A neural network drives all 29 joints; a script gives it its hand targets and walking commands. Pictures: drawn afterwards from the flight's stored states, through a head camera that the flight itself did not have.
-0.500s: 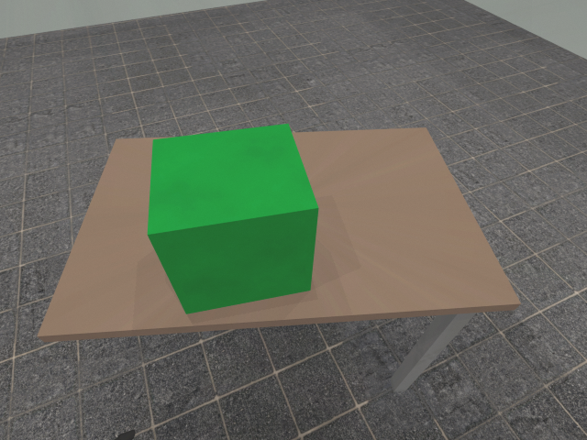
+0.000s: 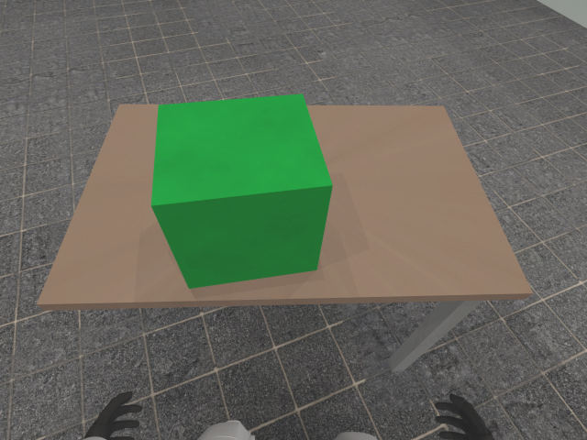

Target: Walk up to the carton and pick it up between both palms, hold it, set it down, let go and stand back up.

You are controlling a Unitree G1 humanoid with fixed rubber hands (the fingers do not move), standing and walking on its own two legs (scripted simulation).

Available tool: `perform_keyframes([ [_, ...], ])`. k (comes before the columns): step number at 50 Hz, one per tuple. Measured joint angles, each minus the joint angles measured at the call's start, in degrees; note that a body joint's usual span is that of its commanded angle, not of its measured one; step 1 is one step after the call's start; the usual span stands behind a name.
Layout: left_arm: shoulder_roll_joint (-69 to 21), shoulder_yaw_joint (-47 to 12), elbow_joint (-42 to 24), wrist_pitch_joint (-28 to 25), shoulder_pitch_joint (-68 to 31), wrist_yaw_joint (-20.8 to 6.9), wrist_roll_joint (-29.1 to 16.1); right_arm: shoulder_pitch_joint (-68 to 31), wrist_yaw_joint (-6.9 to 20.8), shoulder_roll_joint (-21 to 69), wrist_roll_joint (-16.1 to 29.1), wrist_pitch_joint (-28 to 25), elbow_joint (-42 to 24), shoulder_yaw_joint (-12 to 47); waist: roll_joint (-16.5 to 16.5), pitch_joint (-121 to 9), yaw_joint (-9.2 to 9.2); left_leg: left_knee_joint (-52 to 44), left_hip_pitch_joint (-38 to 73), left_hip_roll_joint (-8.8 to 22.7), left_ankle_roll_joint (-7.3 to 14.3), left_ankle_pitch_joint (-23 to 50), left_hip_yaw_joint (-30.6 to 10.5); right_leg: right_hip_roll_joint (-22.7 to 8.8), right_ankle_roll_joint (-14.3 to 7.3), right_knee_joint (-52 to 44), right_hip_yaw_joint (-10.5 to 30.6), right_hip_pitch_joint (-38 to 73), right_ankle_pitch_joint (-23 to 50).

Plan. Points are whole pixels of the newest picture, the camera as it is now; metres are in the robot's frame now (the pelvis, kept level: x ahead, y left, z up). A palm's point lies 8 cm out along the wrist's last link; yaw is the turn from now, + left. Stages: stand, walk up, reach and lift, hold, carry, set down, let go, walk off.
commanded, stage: reach and lift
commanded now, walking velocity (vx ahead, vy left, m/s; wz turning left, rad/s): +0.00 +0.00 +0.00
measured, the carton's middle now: (244, 194) +0.46 +0.09 +0.02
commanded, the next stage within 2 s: none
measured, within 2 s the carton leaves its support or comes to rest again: neither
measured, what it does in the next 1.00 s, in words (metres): stands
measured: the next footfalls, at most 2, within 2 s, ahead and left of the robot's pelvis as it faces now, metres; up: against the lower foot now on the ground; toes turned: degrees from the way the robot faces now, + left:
none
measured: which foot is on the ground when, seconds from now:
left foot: down 0.00-1.00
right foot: down 0.00-1.00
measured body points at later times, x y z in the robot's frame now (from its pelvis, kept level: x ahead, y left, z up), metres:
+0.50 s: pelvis +0.02 -0.01 +0.02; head +0.03 +0.00 +0.47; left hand +0.18 +0.25 -0.07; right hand +0.17 -0.23 -0.06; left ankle +0.05 +0.11 -0.72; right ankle +0.00 -0.12 -0.72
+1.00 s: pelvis +0.04 +0.00 +0.03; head +0.02 +0.02 +0.48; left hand +0.21 +0.25 -0.03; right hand +0.22 -0.20 -0.03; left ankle +0.05 +0.11 -0.72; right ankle +0.00 -0.12 -0.72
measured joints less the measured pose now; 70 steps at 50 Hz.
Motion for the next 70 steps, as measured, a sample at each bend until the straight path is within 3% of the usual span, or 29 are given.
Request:
perform_keyframes([
  [3, -0.53, 1.13, -5.82, 4.84, -3.64, 0.08, 0.92, -3.84, 0.54, 0.74, 0.97, -1.28, -0.89, 0.18, -0.47, 1.91, -0.03, 1.78, 0.22, 0.58, -0.05, -0.95, 0.25, 0.21, -0.27, 1.19, -0.26, 0.33, 0.27],
  [8, -3.86, 2.16, -13.3, 3.69, -2.88, -0.77, 2.25, -2.56, 0.05, 0.56, 5.16, -2.85, -3.92, 4.01, -0.46, 0.86, -0.5, -4.8, 6.56, 1.19, -0.28, 1.39, -0.4, 0.94, -0.48, -7.37, -1.22, 7.57, 3.55],
  [18, -4.24, 5.33, -9.17, -0.83, 0.73, -1.95, 2.05, 4.71, -2.56, 1.26, 4.82, -1.25, -11.92, 6.08, -1.1, -0.19, 0.77, -14.69, 14.62, 1.08, -1.31, 4.69, 0.5, 1.01, -0.88, -15.07, -0.45, 14.2, 5.37],
  [27, -2.4, 4.36, -9.44, -11.3, 4.81, -2.08, -2.12, 7.76, -3.56, 4.82, 5.12, -6.06, -14.42, 6.78, -0.61, -0.74, 2.08, -17.13, 14.17, 1.0, -1.17, 5.83, 0.93, 0.97, -0.74, -17.51, -0.06, 13.56, 6.69],
  [35, -2.6, 2.99, -10.09, -17.38, 5.48, -1.94, -3.84, 6.94, -3.31, 5.16, 6.93, -9.6, -13.95, 7.28, -0.41, -2.17, 2.61, -17.59, 14.56, 0.87, -0.74, 5.56, 1.25, 0.83, -0.34, -19.66, 0.26, 14.6, 7.48],
  [45, -3.42, 2.0, -11.31, -21.46, 6.69, -0.92, -4.37, 7.01, -2.82, 4.37, 10.14, -11.56, -14.67, 7.81, -0.99, -3.76, 3.57, -17.53, 15.47, 0.73, -0.56, 4.99, 1.11, 0.72, -0.21, -20.85, 0.21, 16.11, 7.59],
  [53, -3.29, 0.56, -13.15, -23.25, 6.68, 0.07, -5.92, 7.36, -3.23, 5.59, 11.12, -10.66, -18.81, 8.95, -0.89, -4.34, 3.93, -17.51, 14.84, 0.48, -0.59, 4.97, 0.9, 0.54, -0.25, -19.85, 0.13, 15.09, 6.96],
  [70, -2.13, 1.07, -14.1, -30.77, 4.8, -2.11, -10.01, 5.71, -5.62, 5.85, 14.48, -14.71, -23.59, 11.97, -0.45, -5.05, 4.21, -16.03, 14.22, 0.7, -1.1, 3.88, 0.03, 0.88, -0.66, -18.41, -0.35, 14.72, 5.67],
])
